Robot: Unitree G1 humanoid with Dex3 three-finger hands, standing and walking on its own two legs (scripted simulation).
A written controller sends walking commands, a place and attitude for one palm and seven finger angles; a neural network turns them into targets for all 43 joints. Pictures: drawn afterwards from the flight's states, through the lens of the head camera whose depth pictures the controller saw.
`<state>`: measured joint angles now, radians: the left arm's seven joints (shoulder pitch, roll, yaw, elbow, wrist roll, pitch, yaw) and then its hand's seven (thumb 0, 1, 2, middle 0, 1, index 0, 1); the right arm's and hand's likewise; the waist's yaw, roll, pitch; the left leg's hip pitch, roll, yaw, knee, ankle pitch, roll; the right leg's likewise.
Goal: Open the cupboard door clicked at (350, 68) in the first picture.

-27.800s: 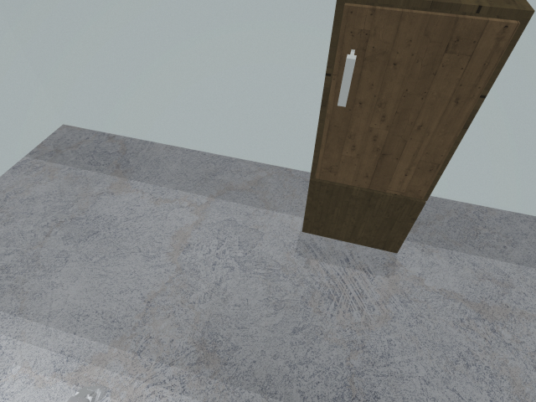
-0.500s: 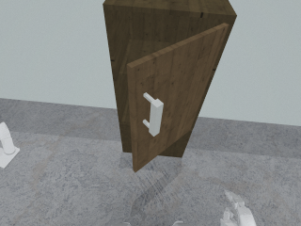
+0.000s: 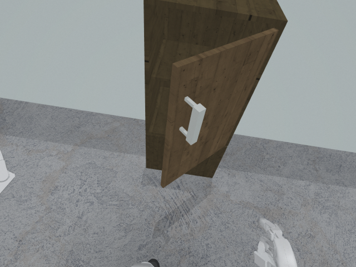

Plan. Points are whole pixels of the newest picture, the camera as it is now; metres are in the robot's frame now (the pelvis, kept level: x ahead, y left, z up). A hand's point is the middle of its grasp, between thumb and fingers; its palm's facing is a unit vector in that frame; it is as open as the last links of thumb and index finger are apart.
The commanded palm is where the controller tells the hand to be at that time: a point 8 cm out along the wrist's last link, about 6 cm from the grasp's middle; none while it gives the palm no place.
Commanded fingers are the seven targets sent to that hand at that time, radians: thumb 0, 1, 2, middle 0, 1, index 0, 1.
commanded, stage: step back with the hand held close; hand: left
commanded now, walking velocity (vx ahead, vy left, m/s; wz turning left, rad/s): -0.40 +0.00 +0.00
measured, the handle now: (190, 120) +0.48 +0.02 +0.04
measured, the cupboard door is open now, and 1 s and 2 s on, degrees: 45 45 45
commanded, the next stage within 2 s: stop stepping back and stand still in 0.12 s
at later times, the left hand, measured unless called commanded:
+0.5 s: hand out of the picture +0.09 +0.23 +0.17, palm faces +0.30 -0.81 -0.50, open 7.4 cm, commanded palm +0.03 +0.27 +0.18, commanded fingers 0.00 0.90 0.90 -0.20 -0.30 -0.20 -0.30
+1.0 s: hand out of the picture +0.04 +0.25 +0.17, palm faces +0.43 -0.79 -0.44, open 7.4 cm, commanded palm -0.01 +0.29 +0.18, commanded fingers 0.00 0.90 0.90 -0.20 -0.30 -0.20 -0.30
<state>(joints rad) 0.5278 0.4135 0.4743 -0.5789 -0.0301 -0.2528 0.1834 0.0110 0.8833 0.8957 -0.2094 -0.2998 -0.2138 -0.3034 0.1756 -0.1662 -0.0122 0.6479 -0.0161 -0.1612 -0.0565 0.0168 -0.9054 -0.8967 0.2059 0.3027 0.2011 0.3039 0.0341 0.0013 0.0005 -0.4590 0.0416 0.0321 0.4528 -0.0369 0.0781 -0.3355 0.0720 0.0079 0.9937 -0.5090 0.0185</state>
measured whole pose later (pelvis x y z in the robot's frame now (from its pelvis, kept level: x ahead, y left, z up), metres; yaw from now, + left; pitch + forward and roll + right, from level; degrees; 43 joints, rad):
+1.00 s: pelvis -0.16 +0.00 -0.01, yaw -3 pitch -1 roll -1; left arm 0.53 0.38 0.40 -0.45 -0.02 -0.21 0.15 0.01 0.89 0.90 -0.21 -0.30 -0.21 -0.30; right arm 0.24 -0.16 0.04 0.66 -0.01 -0.16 -0.06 0.02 -0.90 -0.90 0.21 0.30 0.20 0.30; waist 0.01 0.02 -0.03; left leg -0.33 0.05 0.00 0.70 -0.35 0.00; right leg -0.26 0.02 -0.06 0.58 -0.30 -0.04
